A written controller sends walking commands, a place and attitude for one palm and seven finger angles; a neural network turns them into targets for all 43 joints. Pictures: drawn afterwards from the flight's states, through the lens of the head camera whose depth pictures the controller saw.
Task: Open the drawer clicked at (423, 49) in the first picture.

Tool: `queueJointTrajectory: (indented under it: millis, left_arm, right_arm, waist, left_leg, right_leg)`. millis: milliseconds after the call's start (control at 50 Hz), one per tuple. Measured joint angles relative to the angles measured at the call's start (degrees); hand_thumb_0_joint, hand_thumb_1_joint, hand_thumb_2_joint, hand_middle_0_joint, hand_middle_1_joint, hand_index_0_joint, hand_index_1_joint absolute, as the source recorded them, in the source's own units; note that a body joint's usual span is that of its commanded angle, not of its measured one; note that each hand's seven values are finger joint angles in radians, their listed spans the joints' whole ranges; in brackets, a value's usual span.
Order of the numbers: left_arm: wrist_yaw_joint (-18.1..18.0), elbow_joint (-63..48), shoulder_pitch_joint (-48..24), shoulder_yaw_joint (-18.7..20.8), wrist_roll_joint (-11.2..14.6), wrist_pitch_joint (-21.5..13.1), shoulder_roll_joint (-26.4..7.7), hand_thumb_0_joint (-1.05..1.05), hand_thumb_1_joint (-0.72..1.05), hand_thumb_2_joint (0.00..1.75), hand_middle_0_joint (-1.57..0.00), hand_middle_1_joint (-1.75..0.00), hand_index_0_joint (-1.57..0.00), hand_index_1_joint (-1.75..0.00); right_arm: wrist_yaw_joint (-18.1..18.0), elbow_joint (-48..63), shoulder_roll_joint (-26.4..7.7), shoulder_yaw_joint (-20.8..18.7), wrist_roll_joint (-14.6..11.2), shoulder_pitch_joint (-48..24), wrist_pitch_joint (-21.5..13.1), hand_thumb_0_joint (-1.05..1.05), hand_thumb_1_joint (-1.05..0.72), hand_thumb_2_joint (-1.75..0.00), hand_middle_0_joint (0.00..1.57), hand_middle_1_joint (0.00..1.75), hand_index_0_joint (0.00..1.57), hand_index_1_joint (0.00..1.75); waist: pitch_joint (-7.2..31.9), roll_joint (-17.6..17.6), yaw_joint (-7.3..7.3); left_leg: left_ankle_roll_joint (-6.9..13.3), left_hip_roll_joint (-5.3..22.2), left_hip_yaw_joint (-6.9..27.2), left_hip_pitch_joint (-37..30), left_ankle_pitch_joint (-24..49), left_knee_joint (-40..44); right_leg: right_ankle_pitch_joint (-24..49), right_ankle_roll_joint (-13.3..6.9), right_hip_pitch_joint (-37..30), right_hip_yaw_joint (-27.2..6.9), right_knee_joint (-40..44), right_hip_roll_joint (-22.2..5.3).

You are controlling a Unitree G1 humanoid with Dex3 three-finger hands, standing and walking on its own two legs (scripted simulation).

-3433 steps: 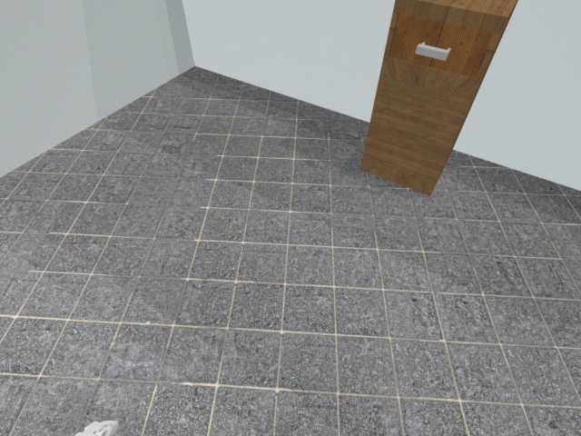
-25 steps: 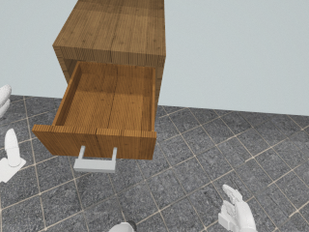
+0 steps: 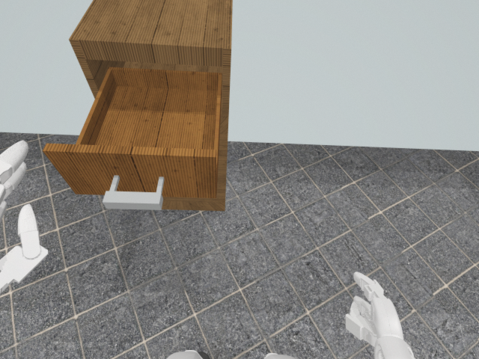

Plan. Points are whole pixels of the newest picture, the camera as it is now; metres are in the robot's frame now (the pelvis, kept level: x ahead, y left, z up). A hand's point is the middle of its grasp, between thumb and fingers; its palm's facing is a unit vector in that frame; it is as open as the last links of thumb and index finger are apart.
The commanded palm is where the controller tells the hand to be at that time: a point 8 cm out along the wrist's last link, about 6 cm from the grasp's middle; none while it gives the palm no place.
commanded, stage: stop stepping back and stand still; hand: left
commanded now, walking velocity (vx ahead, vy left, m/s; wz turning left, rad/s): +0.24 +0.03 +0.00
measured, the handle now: (136, 190) +0.43 +0.24 -0.07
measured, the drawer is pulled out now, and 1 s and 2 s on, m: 0.30 0.30 0.30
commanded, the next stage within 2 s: let the arm hang, fingers relaxed in 0.82 s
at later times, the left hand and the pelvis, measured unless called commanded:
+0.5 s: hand out of the picture +0.07 +0.19 +0.17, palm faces +0.37 -0.80 -0.47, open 7.4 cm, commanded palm +0.02 +0.24 +0.19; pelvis -0.10 -0.04 +0.00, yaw +3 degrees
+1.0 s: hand out of the picture +0.08 +0.23 +0.08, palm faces +0.26 -0.84 -0.48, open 7.4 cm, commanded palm none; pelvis -0.11 -0.02 +0.00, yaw +4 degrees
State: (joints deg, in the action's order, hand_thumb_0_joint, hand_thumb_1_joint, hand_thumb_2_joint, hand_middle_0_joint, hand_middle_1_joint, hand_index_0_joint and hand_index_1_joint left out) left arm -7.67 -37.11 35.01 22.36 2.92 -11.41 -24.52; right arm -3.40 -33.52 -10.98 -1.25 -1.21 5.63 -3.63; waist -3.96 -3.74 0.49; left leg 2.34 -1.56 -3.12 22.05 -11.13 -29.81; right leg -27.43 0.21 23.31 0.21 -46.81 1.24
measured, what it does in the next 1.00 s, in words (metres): walks backwards: left foot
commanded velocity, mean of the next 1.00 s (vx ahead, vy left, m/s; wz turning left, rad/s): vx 0.10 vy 0.05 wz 0.00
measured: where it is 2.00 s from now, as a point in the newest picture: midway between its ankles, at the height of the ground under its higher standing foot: outside the picture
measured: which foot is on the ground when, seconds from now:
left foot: down 0.00-0.16, up 0.18-0.40, down 0.42-1.00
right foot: down 0.00-1.00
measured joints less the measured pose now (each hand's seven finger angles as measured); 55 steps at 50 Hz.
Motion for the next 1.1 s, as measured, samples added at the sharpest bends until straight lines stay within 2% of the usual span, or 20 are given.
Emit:
queueJointTrajectory:
  millis: [60, 140, 160, 200, 240, 280, 320, 360, 400, 420, 460, 500, 560, 640, 740, 780, 920, 960, 1020, 1100]
  left_arm:
    - [-0.06, -2.03, 0.78, -0.48, -0.05, 1.56, 0.09, 0.01, 0.89, 0.9, -0.21, -0.3, -0.21, -0.3]
    - [-0.46, -6.42, 6.1, 1.25, 0.31, 1.44, -2.05, 0.01, 0.88, 0.9, -0.21, -0.3, -0.21, -0.3]
    - [-0.41, -6.66, 6.58, 1.66, 0.19, 0.99, -2.42, 0.01, 0.88, 0.9, -0.21, -0.3, -0.22, -0.3]
    - [-0.11, -6.1, 6.44, 1.49, 0.22, 0.36, -2.42, 0.01, 0.88, 0.9, -0.21, -0.3, -0.22, -0.3]
    - [0.12, -4.04, 5.83, 0.93, 0.26, -0.11, -0.85, 0.01, 0.88, 0.9, -0.21, -0.3, -0.22, -0.3]
    - [0.07, -1.01, 4.97, 0.51, 0.09, -0.13, 1.13, 0.01, 0.88, 0.9, -0.21, -0.3, -0.22, -0.3]
    - [-0.41, 2.24, 4.32, 0.0, -0.61, -0.18, 2.63, 0.01, 0.88, 0.9, -0.21, -0.3, -0.22, -0.3]
    - [-1.03, 4.11, 4.02, -0.99, -1.24, 0.25, 3.74, 0.01, 0.88, 0.9, -0.21, -0.3, -0.22, -0.3]
    - [-1.5, 4.06, 4.18, -2.32, -1.49, 0.6, 4.52, 0.01, 0.88, 0.9, -0.21, -0.3, -0.22, -0.3]
    - [-1.59, 3.45, 4.13, -2.98, -1.47, 0.49, 4.59, 0.01, 0.88, 0.9, -0.21, -0.3, -0.22, -0.3]
    - [-1.48, 2.76, 3.57, -3.47, -1.38, 0.17, 3.74, 0.01, 0.88, 0.9, -0.21, -0.3, -0.21, -0.3]
    - [-1.41, 2.33, 4.29, -3.21, -1.38, -0.15, 2.79, 0.01, 0.88, 0.9, -0.21, -0.3, -0.22, -0.3]
    - [-1.54, 2.78, 4.47, -2.38, -1.36, -0.89, 1.9, 0.01, 0.88, 0.9, -0.21, -0.3, -0.22, -0.3]
    - [-1.81, 4.56, 2.38, -2.27, -1.26, -1.37, 2.75, 0.01, 0.88, 0.9, -0.21, -0.3, -0.22, -0.3]
    - [-1.82, 6.13, 0.31, -3.77, -1.34, -0.04, 4.35, 0.01, 0.88, 0.9, -0.21, -0.3, -0.21, -0.3]
    - [-1.75, 5.74, 0.32, -3.94, -1.47, 0.52, 4.14, 0.01, 0.88, 0.9, -0.21, -0.3, -0.21, -0.3]
    - [-1.31, 4.21, 1.77, -3.41, -1.24, 0.09, 3.31, 0.01, 0.88, 0.9, -0.21, -0.3, -0.21, -0.3]
    - [1.25, 12.8, -3.17, -6.48, -3.44, -0.68, 2.5, 0.01, 0.89, 0.9, -0.2, -0.3, -0.21, -0.3]
    - [5.17, 35.58, -13.52, -12.71, -4.68, 5.83, 4.52, 0.0, 0.89, 0.9, -0.2, -0.3, -0.21, -0.3]
    - [6.93, 63.36, -20.67, -17.33, -5.19, 13.65, 8.89, 0.0, 0.9, 0.9, -0.19, -0.3, -0.2, -0.3]
  right_arm:
    - [1.16, 0.93, 0.9, 0.51, 0.42, -0.19, -1.56, 0.01, -0.9, -0.9, 0.2, 0.3, 0.2, 0.3]
    - [1.67, 3.34, 1.33, 1.81, -0.22, 2.66, -2.18, 0.01, -0.9, -0.9, 0.2, 0.3, 0.21, 0.3]
    - [1.62, 3.5, 1.09, 1.87, -0.31, 3.15, -1.98, 0.01, -0.9, -0.9, 0.2, 0.3, 0.21, 0.3]
    - [1.46, 2.18, 0.51, 1.58, -0.55, 4.19, -1.11, 0.01, -0.9, -0.9, 0.2, 0.3, 0.21, 0.3]
    - [1.33, -0.45, 0.16, 1.11, -0.37, 5.45, -0.05, 0.01, -0.9, -0.9, 0.2, 0.3, 0.21, 0.3]
    - [1.06, -2.42, -0.12, 0.75, -0.13, 6.97, 0.89, 0.01, -0.9, -0.9, 0.2, 0.3, 0.21, 0.3]
    - [0.64, -3.45, -0.57, 0.58, 0.04, 8.54, 0.86, 0.01, -0.9, -0.9, 0.2, 0.3, 0.21, 0.3]
    - [0.36, -3.78, -1.37, 0.39, 0.24, 9.86, -0.1, 0.01, -0.9, -0.9, 0.2, 0.3, 0.21, 0.3]
    - [0.11, -3.11, -2.73, 0.06, 0.51, 10.76, -1.42, 0.01, -0.9, -0.9, 0.2, 0.3, 0.21, 0.3]
    - [-0.01, -2.47, -3.54, -0.33, 0.67, 10.98, -2.09, 0.01, -0.9, -0.9, 0.2, 0.3, 0.21, 0.3]
    - [-0.04, -2.28, -3.68, -0.98, 0.56, 10.17, -2.49, 0.01, -0.9, -0.9, 0.2, 0.3, 0.2, 0.3]
    - [0.0, -1.81, -3.54, -0.88, 0.17, 9.68, -2.45, 0.01, -0.9, -0.9, 0.2, 0.3, 0.2, 0.3]
    - [0.09, -1.14, -2.94, -0.51, -0.12, 9.12, -2.72, 0.01, -0.9, -0.9, 0.2, 0.3, 0.2, 0.3]
    - [0.46, -1.41, -2.12, 0.28, -0.02, 7.54, -2.59, 0.01, -0.9, -0.9, 0.2, 0.3, 0.2, 0.3]
    - [0.56, -1.53, -0.48, 1.83, 0.27, 6.89, -2.22, 0.01, -0.9, -0.9, 0.2, 0.3, 0.2, 0.3]
    - [0.63, -1.21, 0.31, 2.38, 0.41, 7.16, -2.33, 0.01, -0.9, -0.9, 0.2, 0.3, 0.21, 0.3]
    - [1.27, -1.47, 1.16, 3.0, 0.75, 7.46, -2.39, 0.01, -0.9, -0.9, 0.2, 0.3, 0.21, 0.3]
    - [3.27, -4.9, -0.4, 1.69, 0.93, 6.67, -4.21, 0.01, -0.9, -0.9, 0.2, 0.3, 0.21, 0.3]
    - [4.19, -10.38, -3.14, 0.77, 1.43, 4.26, -1.23, 0.01, -0.9, -0.9, 0.2, 0.3, 0.21, 0.3]
    - [3.82, -13.62, -3.47, 0.61, 2.04, 3.26, 2.1, 0.01, -0.9, -0.9, 0.2, 0.3, 0.21, 0.3]
  waist:
    - [-1.42, 0.25, 0.53]
    - [-1.06, 1.43, 0.88]
    - [-1.49, 2.37, 0.91]
    - [-1.69, 3.71, 0.91]
    - [-0.08, 3.32, 0.41]
    - [2.14, 2.5, 0.5]
    - [4.15, 1.67, 0.82]
    - [5.38, 1.12, 1.16]
    - [5.57, 1.88, 1.6]
    - [5.19, 2.89, 1.87]
    - [3.34, 2.33, 1.36]
    - [2.98, 2.34, 0.91]
    - [3.22, 3.14, 0.76]
    - [3.11, 3.99, -0.08]
    - [2.82, 3.28, -0.12]
    - [2.65, 2.75, 0.13]
    - [2.1, 3.0, 0.01]
    - [2.8, 4.15, -0.48]
    - [3.33, 5.91, -1.0]
    - [1.91, 5.02, 0.24]
  left_leg:
    - [-0.81, 1.2, 0.49, 1.15, 2.29, 0.54]
    - [-2.19, 2.68, 1.46, 3.71, 2.6, -2.15]
    - [-2.36, 3.18, 2.14, 4.65, 0.24, -4.51]
    - [-2.79, 2.6, 4.05, 7.31, -7.58, -14.14]
    - [-3.06, 0.94, 4.48, 9.56, -8.57, -26.47]
    - [-2.88, 0.55, 3.44, 8.51, -8.48, -30.05]
    - [-2.04, 1.04, 2.09, 4.26, -9.87, -24.22]
    - [-0.9, 1.58, 1.08, -1.8, -10.99, -13.4]
    - [0.22, 2.56, 0.9, -8.26, -9.8, -1.06]
    - [0.01, 3.42, 1.54, -10.35, -7.31, 3.47]
    - [-2.86, 3.28, 1.53, -10.65, -3.32, 3.64]
    - [-3.63, 3.49, 1.22, -10.54, -3.9, 2.26]
    - [-2.9, 3.79, 1.8, -9.64, -5.55, 0.14]
    - [-1.37, 3.2, 3.7, -8.55, -6.44, -1.87]
    - [-3.47, 2.81, 3.76, -9.74, -4.42, 0.36]
    - [-3.61, 2.48, 3.85, -10.17, -3.7, 1.48]
    - [-3.33, 2.62, 3.97, -10.53, -3.31, 2.72]
    - [-3.08, 1.96, 4.61, -8.17, -3.84, 0.56]
    - [-2.46, 0.68, 4.72, -6.02, -5.11, -2.74]
    - [-2.23, 0.18, 3.93, -5.71, -6.17, -4.9]
  right_leg:
    - [-1.17, 0.84, 2.44, -0.07, -3.75, 0.23]
    - [3.55, 0.61, -3.46, 3.01, 9.17, -1.34]
    - [8.51, -0.44, -4.21, 4.1, 11.13, -1.0]
    - [10.8, -2.67, -4.58, 5.6, 11.09, -0.58]
    - [11.08, -3.62, -4.76, 5.44, 12.15, -1.16]
    - [12.31, -3.7, -5.13, 5.17, 14.49, -2.0]
    - [13.88, -3.62, -5.37, 5.02, 16.75, -2.83]
    - [14.91, -3.58, -5.4, 5.17, 18.03, -3.46]
    - [15.21, -3.44, -5.1, 6.06, 17.89, -3.27]
    - [15.03, -3.33, -4.7, 6.96, 17.13, -2.83]
    - [14.53, -2.81, -4.63, 6.97, 15.55, -3.32]
    - [14.29, -2.33, -4.93, 6.34, 15.38, -2.93]
    - [15.47, -2.99, -5.27, 6.14, 16.07, -2.06]
    - [16.56, -3.49, -5.33, 5.89, 16.95, -1.18]
    - [16.76, -2.16, -6.06, 5.09, 18.15, -1.21]
    - [17.64, -1.71, -6.45, 4.5, 19.07, -1.15]
    - [19.43, -2.29, -7.77, 4.39, 22.29, -0.74]
    - [18.72, -2.17, -5.77, 5.01, 20.21, -1.53]
    - [16.52, -1.81, -3.12, 5.03, 15.5, -2.96]
    - [15.0, -1.66, -1.9, 4.17, 11.98, -3.5]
